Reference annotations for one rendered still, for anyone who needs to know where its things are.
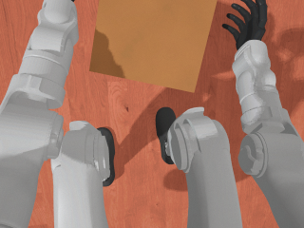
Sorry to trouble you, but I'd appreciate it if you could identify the carton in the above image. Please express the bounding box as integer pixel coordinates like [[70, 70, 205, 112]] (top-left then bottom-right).
[[89, 0, 218, 93]]

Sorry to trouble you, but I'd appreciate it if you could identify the right robot forearm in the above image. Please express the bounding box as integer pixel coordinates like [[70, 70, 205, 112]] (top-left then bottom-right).
[[232, 39, 302, 141]]

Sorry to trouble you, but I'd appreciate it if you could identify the right robot shin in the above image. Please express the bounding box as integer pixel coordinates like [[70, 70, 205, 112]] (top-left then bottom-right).
[[164, 106, 230, 164]]

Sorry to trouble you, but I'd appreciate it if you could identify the left robot forearm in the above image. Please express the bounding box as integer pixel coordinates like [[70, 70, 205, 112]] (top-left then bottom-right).
[[0, 0, 79, 114]]

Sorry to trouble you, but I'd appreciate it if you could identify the left robot upper arm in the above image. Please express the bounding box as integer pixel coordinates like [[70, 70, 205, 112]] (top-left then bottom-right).
[[0, 104, 64, 228]]

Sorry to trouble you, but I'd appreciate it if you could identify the right robot upper arm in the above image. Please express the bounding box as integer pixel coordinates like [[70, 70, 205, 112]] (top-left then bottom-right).
[[237, 131, 304, 228]]

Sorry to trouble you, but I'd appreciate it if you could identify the robot right thigh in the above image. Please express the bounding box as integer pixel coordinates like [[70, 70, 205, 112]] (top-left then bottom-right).
[[171, 116, 243, 228]]

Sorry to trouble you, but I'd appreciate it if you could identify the right robot hand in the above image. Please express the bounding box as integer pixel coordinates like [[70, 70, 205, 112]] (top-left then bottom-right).
[[222, 0, 268, 50]]

